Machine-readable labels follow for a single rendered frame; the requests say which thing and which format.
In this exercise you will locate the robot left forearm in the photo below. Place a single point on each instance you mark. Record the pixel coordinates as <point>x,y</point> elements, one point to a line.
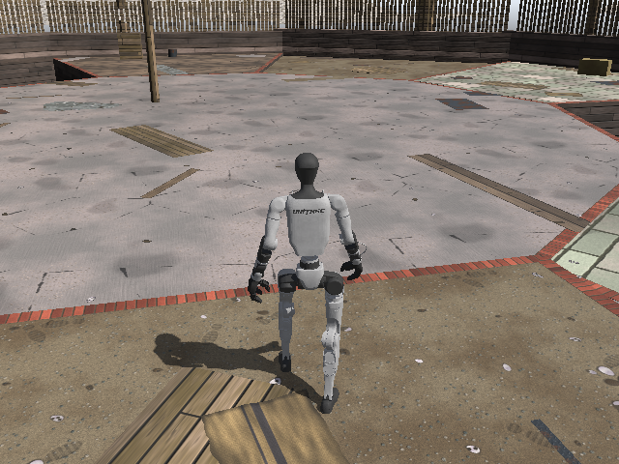
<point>261,262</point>

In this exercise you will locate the robot right hand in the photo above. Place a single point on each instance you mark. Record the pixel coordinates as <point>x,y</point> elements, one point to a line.
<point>349,266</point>

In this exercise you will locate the robot left upper arm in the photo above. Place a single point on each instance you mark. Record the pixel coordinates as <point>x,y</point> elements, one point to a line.
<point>276,206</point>

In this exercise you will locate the robot left foot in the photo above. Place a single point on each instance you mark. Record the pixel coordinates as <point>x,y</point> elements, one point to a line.
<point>285,365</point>

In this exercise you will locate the robot right upper arm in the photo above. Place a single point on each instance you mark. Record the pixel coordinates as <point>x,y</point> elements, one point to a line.
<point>338,204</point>

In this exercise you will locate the robot left hand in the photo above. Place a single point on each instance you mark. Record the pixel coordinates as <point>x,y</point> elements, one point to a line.
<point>253,289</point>

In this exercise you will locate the robot right forearm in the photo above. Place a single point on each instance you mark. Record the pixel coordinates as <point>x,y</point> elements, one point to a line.
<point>354,252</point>

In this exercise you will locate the right robot shin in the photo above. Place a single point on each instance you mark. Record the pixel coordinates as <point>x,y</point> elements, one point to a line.
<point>330,367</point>

